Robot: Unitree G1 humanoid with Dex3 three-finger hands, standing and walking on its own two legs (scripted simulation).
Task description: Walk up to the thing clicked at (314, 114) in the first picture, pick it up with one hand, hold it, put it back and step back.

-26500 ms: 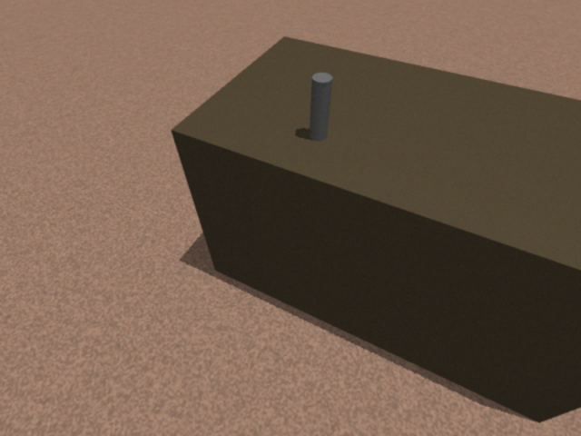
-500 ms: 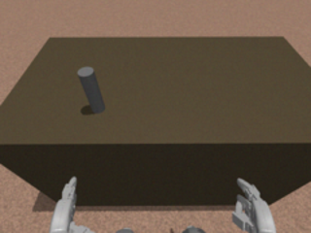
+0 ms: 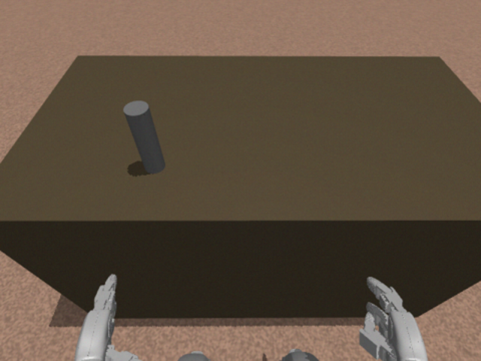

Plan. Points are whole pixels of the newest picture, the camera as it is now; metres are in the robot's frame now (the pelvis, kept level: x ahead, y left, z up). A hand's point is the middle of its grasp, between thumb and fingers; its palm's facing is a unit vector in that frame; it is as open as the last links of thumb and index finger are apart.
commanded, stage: home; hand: left
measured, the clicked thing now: (146, 140) +0.51 +0.21 +0.07
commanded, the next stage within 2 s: stand in 0.72 s
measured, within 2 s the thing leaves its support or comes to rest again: neither
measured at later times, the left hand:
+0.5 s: hand (136, 335) +0.17 +0.18 -0.05, palm faces +0.10 -0.95 -0.30, open 17.7 cm
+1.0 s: hand out of the picture +0.06 +0.25 -0.11, palm faces +0.01 -0.93 -0.37, open 16.0 cm
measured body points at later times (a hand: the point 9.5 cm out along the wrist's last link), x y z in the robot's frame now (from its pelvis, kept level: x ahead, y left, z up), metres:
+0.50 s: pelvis +0.00 +0.00 +0.00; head +0.03 +0.00 +0.45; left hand +0.17 +0.23 -0.02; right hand +0.16 -0.25 -0.07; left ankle +0.01 +0.14 -0.68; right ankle +0.02 -0.15 -0.68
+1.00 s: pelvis +0.00 +0.00 +0.04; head +0.00 +0.00 +0.49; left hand +0.06 +0.30 -0.09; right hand +0.08 -0.30 -0.09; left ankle +0.01 +0.14 -0.68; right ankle +0.02 -0.15 -0.68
